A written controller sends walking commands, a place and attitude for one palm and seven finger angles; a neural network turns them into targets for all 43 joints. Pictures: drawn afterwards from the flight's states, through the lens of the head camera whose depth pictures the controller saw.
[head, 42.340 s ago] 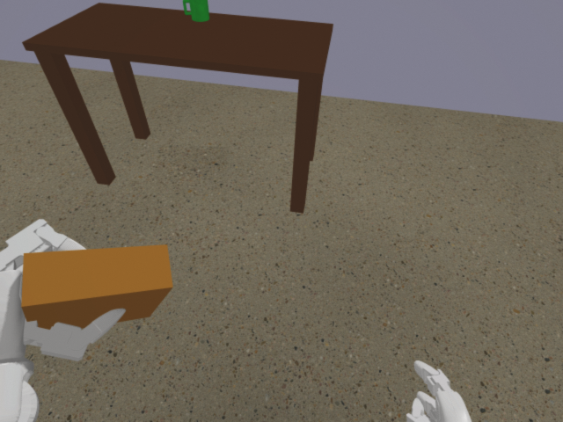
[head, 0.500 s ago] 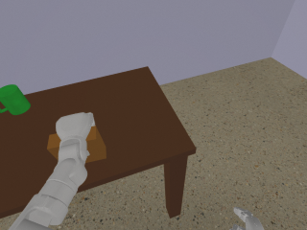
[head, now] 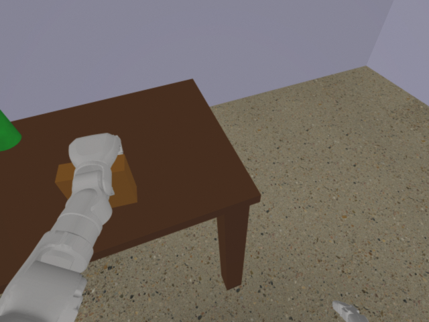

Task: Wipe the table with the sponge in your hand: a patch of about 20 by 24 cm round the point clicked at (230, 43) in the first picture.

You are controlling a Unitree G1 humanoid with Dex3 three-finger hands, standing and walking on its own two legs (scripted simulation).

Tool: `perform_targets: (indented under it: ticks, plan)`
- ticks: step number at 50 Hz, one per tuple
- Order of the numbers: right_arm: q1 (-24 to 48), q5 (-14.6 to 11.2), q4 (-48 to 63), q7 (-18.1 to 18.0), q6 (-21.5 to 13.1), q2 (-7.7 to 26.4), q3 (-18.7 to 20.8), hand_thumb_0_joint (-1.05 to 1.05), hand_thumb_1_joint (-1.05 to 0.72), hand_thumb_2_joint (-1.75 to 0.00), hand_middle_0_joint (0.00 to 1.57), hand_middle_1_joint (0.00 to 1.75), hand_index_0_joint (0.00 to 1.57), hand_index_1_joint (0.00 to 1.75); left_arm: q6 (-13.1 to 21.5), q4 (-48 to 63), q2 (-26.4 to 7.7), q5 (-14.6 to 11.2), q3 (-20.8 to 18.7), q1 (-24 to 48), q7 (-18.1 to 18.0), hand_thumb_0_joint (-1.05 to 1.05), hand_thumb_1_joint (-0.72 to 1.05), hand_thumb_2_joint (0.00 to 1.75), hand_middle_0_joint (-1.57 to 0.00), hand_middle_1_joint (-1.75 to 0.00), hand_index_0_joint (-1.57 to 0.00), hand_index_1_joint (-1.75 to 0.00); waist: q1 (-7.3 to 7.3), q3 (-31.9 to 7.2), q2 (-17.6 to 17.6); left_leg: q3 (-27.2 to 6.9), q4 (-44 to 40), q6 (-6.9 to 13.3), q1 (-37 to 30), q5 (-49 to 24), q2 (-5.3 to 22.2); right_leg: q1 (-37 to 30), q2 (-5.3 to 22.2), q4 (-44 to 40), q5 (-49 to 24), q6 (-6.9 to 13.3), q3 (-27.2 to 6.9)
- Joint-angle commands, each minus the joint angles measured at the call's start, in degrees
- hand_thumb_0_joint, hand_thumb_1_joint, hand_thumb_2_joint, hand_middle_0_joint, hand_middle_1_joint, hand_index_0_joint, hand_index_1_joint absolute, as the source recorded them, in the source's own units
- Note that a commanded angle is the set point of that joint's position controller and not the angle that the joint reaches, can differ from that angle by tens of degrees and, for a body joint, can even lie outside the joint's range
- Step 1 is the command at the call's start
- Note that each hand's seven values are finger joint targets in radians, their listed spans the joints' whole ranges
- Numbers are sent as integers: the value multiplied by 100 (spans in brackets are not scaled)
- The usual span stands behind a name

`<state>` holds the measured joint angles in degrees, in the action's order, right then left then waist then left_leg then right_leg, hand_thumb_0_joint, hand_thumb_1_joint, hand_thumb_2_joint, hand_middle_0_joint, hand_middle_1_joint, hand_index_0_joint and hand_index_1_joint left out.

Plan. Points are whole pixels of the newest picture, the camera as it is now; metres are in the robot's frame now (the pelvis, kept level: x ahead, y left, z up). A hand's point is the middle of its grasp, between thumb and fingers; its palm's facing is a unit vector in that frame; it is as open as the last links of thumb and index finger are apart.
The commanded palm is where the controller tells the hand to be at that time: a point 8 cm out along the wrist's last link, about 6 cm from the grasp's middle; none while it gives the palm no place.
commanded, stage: wipe forward along the third lane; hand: left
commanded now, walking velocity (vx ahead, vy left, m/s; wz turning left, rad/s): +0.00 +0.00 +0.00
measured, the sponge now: (104, 191) +0.38 +0.28 +0.01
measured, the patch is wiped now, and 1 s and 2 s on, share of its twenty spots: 0.80 0.85 1.00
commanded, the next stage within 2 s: wipe back along the third lane in 1.20 s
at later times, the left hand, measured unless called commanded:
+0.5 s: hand (107, 151) +0.45 +0.28 +0.06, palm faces -0.12 +0.04 -0.99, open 9.0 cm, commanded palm +0.44 +0.28 +0.09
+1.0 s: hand (102, 136) +0.49 +0.30 +0.06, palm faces -0.13 +0.04 -0.99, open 9.0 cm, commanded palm +0.49 +0.30 +0.09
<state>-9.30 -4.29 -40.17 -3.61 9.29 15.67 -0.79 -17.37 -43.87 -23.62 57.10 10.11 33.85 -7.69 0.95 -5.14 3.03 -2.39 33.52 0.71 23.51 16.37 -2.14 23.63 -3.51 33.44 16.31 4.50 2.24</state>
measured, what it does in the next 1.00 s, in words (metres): stands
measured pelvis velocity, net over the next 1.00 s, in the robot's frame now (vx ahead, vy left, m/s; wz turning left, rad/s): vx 0.00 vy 0.02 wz -0.04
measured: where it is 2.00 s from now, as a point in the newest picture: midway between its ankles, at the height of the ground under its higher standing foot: outside the picture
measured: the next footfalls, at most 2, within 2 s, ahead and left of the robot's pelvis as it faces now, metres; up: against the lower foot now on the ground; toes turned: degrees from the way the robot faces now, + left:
none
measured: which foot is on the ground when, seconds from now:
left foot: down 0.00-1.00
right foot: down 0.00-1.00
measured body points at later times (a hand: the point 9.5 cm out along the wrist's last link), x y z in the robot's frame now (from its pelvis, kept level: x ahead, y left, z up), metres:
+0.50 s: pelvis -0.01 -0.01 -0.01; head +0.05 -0.02 +0.44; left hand +0.45 +0.27 +0.12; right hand +0.04 -0.28 -0.15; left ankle +0.00 +0.12 -0.73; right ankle +0.00 -0.07 -0.73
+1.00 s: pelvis +0.00 +0.02 -0.01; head +0.09 +0.01 +0.43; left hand +0.50 +0.30 +0.12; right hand +0.02 -0.26 -0.14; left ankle +0.00 +0.12 -0.73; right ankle +0.00 -0.07 -0.73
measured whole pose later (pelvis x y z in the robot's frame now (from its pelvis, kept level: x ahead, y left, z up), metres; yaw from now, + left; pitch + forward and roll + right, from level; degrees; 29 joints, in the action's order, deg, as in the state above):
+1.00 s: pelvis +0.00 +0.02 -0.01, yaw -2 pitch +17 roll -2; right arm -18.0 -3.7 -41.3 -1.5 7.7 16.2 -0.5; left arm -9.3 -70.5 -35.6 61.0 2.5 56.1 -9.8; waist -6.7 -7.5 2.6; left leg -1.4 40.5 1.7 38.6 18.9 -0.7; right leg 37.3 -5.0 36.3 16.1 3.4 1.5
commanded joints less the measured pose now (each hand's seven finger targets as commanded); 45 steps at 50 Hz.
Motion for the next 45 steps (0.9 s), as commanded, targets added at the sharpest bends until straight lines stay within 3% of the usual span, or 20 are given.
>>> perform_targets:
  ticks: [1,2,3,4,7,8,9,11,14,21,24,27,31,35,41,43,45]
  plan:
    - [172,-4,600,-41,-171,752,251,0,-90,-90,20,30,20,30,233,-59,-964,78,-316,1797,-260,0,10,130,-120,-160,-120,-160,-326,-1030,-834,171,-224,263,325,-315,-110,-765,242,-559,-992,-211,-556]
    - [126,-2,584,-43,-168,758,258,0,-90,-90,20,30,20,30,262,-161,-1051,87,-388,1836,-295,0,10,130,-120,-160,-120,-160,-335,-1073,-863,169,-213,265,387,-287,-111,-770,243,-554,-962,-216,-555]
    - [133,7,581,-56,-163,799,249,0,-90,-90,20,30,20,30,270,-263,-1360,83,-648,1801,-320,0,10,130,-120,-160,-120,-160,-227,-1102,-762,141,-251,253,514,-241,-104,-820,236,-574,-886,-185,-625]
    - [70,-24,568,-52,-170,760,233,0,-90,-90,20,30,20,30,304,-304,-1128,88,-338,2088,-332,0,10,130,-120,-160,-120,-160,-398,-1043,-778,169,-216,272,532,-158,-112,-728,256,-559,-795,-231,-575]
    - [-74,-33,489,-39,-198,800,250,0,-90,-90,20,30,20,30,353,-634,-1287,136,-370,2421,-378,0,10,130,-120,-160,-120,-160,-501,-921,-800,158,-155,292,659,-4,-92,-506,248,-603,-567,-247,-606]
    - [-106,-17,464,-45,-201,831,248,0,-90,-90,20,30,20,30,370,-681,-1528,154,-542,2525,-382,0,10,130,-120,-160,-120,-160,-437,-1012,-630,126,-184,274,720,18,-82,-508,236,-590,-511,-212,-621]
    - [-185,-36,455,-35,-212,805,247,0,-90,-90,20,30,20,30,384,-741,-1393,159,-359,2690,-393,0,10,130,-120,-160,-120,-160,-539,-1036,-624,157,-145,295,703,16,-89,-489,247,-570,-527,-241,-591]
    - [-307,-34,404,-17,-234,825,266,0,-90,-90,20,30,20,30,418,-959,-1406,151,-358,2755,-407,0,10,130,-120,-160,-120,-160,-592,-1071,-765,160,-89,306,800,44,-76,-473,247,-580,-533,-268,-615]
    - [-480,-21,375,6,-236,852,287,0,-90,-90,20,30,20,30,508,-1117,-1851,147,-676,2735,-409,0,10,130,-120,-160,-120,-160,-511,-1562,-722,188,-9,307,935,-158,-77,-854,264,-491,-921,-283,-716]
    - [-716,-17,321,81,-227,879,306,0,-90,-90,20,30,20,30,657,-1408,-1904,262,-610,2872,-416,0,10,130,-120,-160,-120,-160,-622,-1452,-512,214,82,311,1087,-199,-36,-629,229,-448,-1105,-272,-711]
    - [-829,-14,277,92,-234,913,320,0,-90,-90,20,30,20,30,701,-1530,-2229,282,-830,3041,-460,0,10,130,-120,-160,-120,-160,-659,-1492,-600,211,119,324,1183,-229,-20,-641,213,-421,-1164,-282,-716]
    - [-860,-30,268,95,-252,928,304,0,-90,-90,20,30,20,30,696,-1704,-2306,282,-813,3168,-498,0,10,130,-120,-160,-120,-160,-721,-1300,-577,235,131,318,1328,-39,-13,-476,214,-472,-884,-293,-711]
    - [-1000,-16,235,121,-287,932,316,0,-90,-90,20,30,20,30,686,-1819,-2343,362,-776,3400,-516,0,10,130,-120,-160,-120,-160,-764,-1567,-462,234,175,329,1243,-166,0,-435,188,-394,-1033,-288,-681]
    - [-1112,-1,241,134,-270,949,300,0,-90,-90,20,30,20,30,663,-1997,-2657,424,-913,3506,-475,0,10,130,-120,-160,-120,-160,-763,-1783,-456,248,233,323,1334,-303,-4,-575,179,-313,-1291,-304,-680]
    - [-1250,20,236,150,-244,968,303,0,-90,-90,20,30,20,30,669,-2152,-2682,572,-869,3628,-415,0,10,130,-120,-160,-120,-160,-805,-1754,-243,211,270,312,1175,-488,22,-254,122,-229,-1365,-262,-553]
    - [-1285,36,248,159,-242,960,319,0,-90,-90,20,30,20,30,697,-2066,-2658,551,-873,3755,-385,0,10,130,-120,-160,-120,-160,-817,-1911,-165,180,286,312,1022,-692,41,-232,98,-187,-1534,-238,-517]
    - [-1343,34,238,154,-223,964,308,0,-90,-90,20,30,20,30,682,-2206,-2536,592,-762,3758,-402,0,10,130,-120,-160,-120,-160,-869,-1739,-226,148,303,301,1018,-636,47,15,70,-161,-1342,-244,-442]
